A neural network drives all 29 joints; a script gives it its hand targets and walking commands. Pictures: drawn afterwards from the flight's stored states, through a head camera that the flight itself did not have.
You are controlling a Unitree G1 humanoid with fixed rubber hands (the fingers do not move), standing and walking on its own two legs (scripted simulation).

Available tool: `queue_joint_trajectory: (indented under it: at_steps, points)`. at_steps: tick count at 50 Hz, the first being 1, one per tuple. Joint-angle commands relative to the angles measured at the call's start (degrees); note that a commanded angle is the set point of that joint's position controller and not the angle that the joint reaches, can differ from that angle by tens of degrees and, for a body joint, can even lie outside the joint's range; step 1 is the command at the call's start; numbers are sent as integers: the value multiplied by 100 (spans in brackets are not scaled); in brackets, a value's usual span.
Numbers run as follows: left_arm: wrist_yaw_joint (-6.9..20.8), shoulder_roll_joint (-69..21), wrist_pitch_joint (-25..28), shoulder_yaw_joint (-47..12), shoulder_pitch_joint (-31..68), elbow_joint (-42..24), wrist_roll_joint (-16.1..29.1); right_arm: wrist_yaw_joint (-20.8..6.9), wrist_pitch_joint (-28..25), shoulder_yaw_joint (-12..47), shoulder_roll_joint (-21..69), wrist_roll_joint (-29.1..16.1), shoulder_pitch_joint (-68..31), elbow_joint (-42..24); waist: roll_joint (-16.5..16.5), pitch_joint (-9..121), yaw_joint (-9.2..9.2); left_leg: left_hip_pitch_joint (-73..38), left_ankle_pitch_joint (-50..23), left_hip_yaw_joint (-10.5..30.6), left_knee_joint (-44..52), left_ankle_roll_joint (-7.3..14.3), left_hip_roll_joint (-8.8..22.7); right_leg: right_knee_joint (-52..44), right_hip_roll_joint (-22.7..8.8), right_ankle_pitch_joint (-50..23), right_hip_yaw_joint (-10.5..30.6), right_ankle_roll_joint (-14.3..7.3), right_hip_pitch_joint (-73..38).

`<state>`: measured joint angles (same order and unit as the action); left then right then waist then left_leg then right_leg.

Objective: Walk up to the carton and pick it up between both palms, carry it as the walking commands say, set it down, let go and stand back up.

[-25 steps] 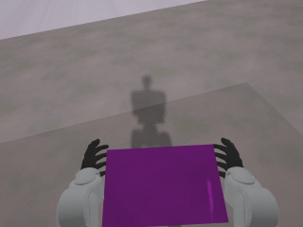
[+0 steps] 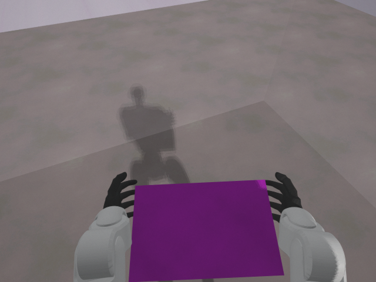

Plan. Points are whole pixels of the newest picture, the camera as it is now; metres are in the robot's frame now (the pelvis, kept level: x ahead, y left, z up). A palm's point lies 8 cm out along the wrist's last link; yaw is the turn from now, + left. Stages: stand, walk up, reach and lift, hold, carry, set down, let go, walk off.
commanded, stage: carry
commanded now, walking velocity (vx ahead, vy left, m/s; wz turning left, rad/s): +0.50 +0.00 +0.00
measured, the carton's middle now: (201, 233) +0.25 -0.01 -0.02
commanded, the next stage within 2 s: none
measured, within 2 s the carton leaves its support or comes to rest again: neither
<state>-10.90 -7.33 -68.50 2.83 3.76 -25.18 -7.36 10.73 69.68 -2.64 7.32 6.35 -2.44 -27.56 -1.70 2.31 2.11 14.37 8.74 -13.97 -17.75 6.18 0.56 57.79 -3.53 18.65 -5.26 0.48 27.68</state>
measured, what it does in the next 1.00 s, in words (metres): walks ahead: right foot, then left foot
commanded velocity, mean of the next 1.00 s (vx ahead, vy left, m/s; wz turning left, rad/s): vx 0.35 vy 0.00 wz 0.00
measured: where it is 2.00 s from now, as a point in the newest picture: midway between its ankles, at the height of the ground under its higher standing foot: (190, 192)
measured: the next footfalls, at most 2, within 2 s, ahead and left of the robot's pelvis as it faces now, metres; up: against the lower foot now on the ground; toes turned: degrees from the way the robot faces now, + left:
right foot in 0.32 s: +0.41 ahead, -0.09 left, +0.00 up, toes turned -6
left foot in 0.82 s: +0.75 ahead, +0.10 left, +0.00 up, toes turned +14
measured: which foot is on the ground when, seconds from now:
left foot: down 0.00-0.38, up 0.40-0.80, down 0.82-1.00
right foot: up 0.00-0.30, down 0.32-0.86, up 0.88-1.00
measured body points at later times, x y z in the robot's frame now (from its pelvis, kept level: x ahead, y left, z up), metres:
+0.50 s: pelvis +0.35 -0.04 +0.00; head +0.36 -0.05 +0.45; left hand +0.58 +0.15 +0.07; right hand +0.62 -0.17 +0.07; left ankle +0.22 +0.09 -0.65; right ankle +0.37 -0.09 -0.75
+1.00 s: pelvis +0.66 +0.03 +0.00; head +0.70 +0.04 +0.45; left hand +0.93 +0.19 +0.06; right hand +0.93 -0.13 +0.07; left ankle +0.71 +0.08 -0.75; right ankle +0.60 -0.11 -0.70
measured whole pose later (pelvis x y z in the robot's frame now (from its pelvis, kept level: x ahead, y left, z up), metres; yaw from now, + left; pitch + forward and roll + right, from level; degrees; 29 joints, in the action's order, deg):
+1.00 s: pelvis +0.66 +0.03 +0.00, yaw +1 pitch +4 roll -2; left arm -11.9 -7.5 -68.6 2.9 6.4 -26.5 -7.0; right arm 10.0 69.6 -4.4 7.4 6.2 -5.8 -28.5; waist -0.4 -0.7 0.6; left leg 18.2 4.8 -13.1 -18.0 5.2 1.6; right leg 48.7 -2.4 23.6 -5.4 1.9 22.2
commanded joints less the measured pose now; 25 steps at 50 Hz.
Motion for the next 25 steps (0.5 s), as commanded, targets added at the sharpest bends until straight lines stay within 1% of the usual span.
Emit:
queue_joint_trajectory:
  at_steps: [1, 2, 3, 4, 5, 6, 7, 8, 9, 10, 11, 12, 13, 14, 15, 16, 17, 18, 19, 20, 21, 22, 23, 24, 25]
  points:
    - [1433, -5829, 249, -3908, 2112, -793, 2240, -1724, -335, 3821, 5552, -2621, -2751, -1028, -376, 1811, -124, -2396, -1806, 1522, 796, -86, 1474, -367, -118, -1023, -83, 91, 847]
    - [1431, -5863, 256, -3845, 1817, -655, 2178, -1739, -355, 3911, 5502, -2681, -2807, -1171, -321, 1980, -137, -2520, -2201, 1436, 674, 5, 1512, -502, -30, -1055, -179, 135, 893]
    - [1376, -5864, 250, -3990, 2096, -820, 2252, -1728, -369, 3706, 5434, -2527, -2511, -972, -580, 1753, -125, -2427, -2433, 1105, 721, 61, 1383, -724, -185, -1286, -107, 132, 1066]
    - [1381, -5780, 232, -3974, 2090, -802, 2200, -1761, -347, 3722, 5304, -2507, -2517, -1009, -640, 1418, -152, -2122, -2032, 836, 745, -7, 1119, -1109, -27, -1393, -370, 203, 872]
    - [1336, -5787, 209, -4085, 2178, -970, 2274, -1691, -376, 3711, 5186, -2483, -2524, -1264, -684, 1387, -118, -2220, -2385, 726, 763, 53, 1075, -1365, -9, -1564, -465, 154, 968]
    - [1276, -5729, 140, -3917, 1885, -681, 2151, -1677, -329, 3675, 5156, -2555, -2644, -1250, -870, 1193, -129, -2153, -2924, 817, 780, -116, 1058, -1425, 169, -1624, -542, 176, 894]
    - [1230, -5546, 107, -4019, 2167, -936, 2170, -1694, -237, 3572, 4997, -2427, -2226, -881, -1006, 893, -120, -2042, -3071, 449, 878, -97, 889, -1849, 219, -1829, -743, 164, 919]
    - [1237, -5342, 2, -3887, 1805, -684, 2116, -1638, -203, 3502, 4765, -2381, -2200, -982, -977, 904, -89, -1988, -3260, 458, 923, -35, 890, -2356, 269, -1892, -775, 157, 694]
    - [1263, -5353, 5, -4090, 2116, -951, 2275, -1622, -131, 3353, 4766, -2212, -1732, -710, -914, 870, -51, -1913, -2635, 508, 1099, 74, 1023, -2528, 312, -2013, -855, 127, 476]
    - [1229, -5269, -42, -4011, 1964, -841, 2191, -1609, -107, 3398, 4681, -2285, -1925, -816, -1102, 771, -76, -2152, -3204, 262, 966, -39, 928, -2724, 397, -2039, -942, 115, 503]
    - [1261, -5237, -61, -4065, 2246, -1053, 2255, -1581, -97, 3444, 4721, -2273, -2029, -958, -925, 764, -33, -2055, -3305, 354, 882, 10, 1086, -2955, 385, -2242, -957, 91, 198]
    - [1226, -5150, -174, -4017, 2241, -756, 2238, -1525, 9, 3255, 4584, -2122, -1722, -590, -1033, 743, -46, -1949, -3610, 268, 762, -1, 1099, -3056, 503, -2292, -1047, 57, -69]
    - [1284, -5098, -186, -3848, 1997, -766, 2176, -1524, -9, 3565, 4734, -2391, -2367, -1110, -937, 925, -80, -2225, -3791, 162, 312, -110, 1095, -3165, 512, -2183, -1045, 21, -408]
    - [1252, -5011, -222, -3711, 1947, -645, 2100, -1502, 47, 3583, 4665, -2405, -2469, -1126, -737, 992, -98, -2002, -3809, 175, -42, -204, 1138, -3150, 643, -1983, -1226, 45, -984]
    - [1238, -5033, -173, -3901, 2412, -1097, 2289, -1535, 71, 3428, 4778, -2294, -2017, -712, -807, 1407, -158, -2010, -3969, 19, -1064, -275, 1039, -3440, 662, -2027, -1309, -33, -1750]
    - [1262, -5120, -214, -3725, 2131, -787, 2199, -1541, 53, 3529, 4690, -2365, -2566, -1197, -594, 1911, -232, -2030, -3451, -89, -1941, -412, 949, -3541, 639, -1773, -1237, -24, -2321]
    - [1297, -5150, -220, -3695, 2169, -762, 2250, -1526, 54, 3529, 4718, -2324, -2623, -1050, -311, 1837, -414, -523, -2149, 154, -2847, -495, 861, -3227, -74, -936, -215, -273, -3399]
    - [1345, -4995, -149, -3643, 2290, -1034, 2331, -1474, 47, 3661, 4682, -2344, -2756, -1335, 1560, 2087, -366, 1601, 839, 402, -4556, -705, 247, -3871, -1829, 119, 2623, -930, -4584]
    - [1371, -5286, -195, -3444, 1783, -467, 2391, -1383, 42, 3709, 4704, -2364, -2985, -1440, 2119, 1934, -243, 2293, 1786, 1245, -5608, -588, 100, -4472, -2144, -723, 3469, -1070, -4223]
    - [1367, -5448, -115, -3607, 2136, -890, 2479, -1431, 56, 3723, 5123, -2328, -2637, -1101, 1075, 2093, -279, 2192, 1653, 1501, -5839, -480, 201, -4279, -1902, -1896, 2979, -1176, -4143]
    - [1434, -5494, -84, -3645, 2339, -944, 2490, -1451, 31, 3778, 5364, -2340, -2454, -768, 419, 1814, -239, 2139, 1116, 1693, -5555, -575, 461, -4184, -1722, -2791, 1923, -904, -3912]
    - [1437, -5607, -56, -3749, 2355, -967, 2451, -1513, -38, 3674, 5388, -2308, -2484, -787, 172, 1731, -257, 1900, 883, 1456, -5199, -573, 485, -4246, -1567, -2891, 1444, -594, -3470]
    - [1474, -5734, 13, -3880, 2531, -1056, 2524, -1527, -132, 3683, 5570, -2296, -2381, -700, 92, 1814, -250, 1747, 759, 1386, -4829, -509, 630, -4226, -1402, -2906, 1023, -690, -3524]
    - [1535, -5850, 68, -3886, 2500, -1081, 2578, -1517, -220, 3810, 5691, -2396, -2641, -982, 412, 1717, -260, 1766, 625, 1202, -4517, -603, 510, -4461, -1296, -2324, 1033, -505, -3278]
    - [1552, -5859, 90, -3818, 2440, -1008, 2591, -1507, -216, 3824, 5857, -2372, -2503, -739, 430, 1829, -266, 1723, 508, 1065, -4326, -605, 419, -4407, -1167, -2661, 704, -527, -3462]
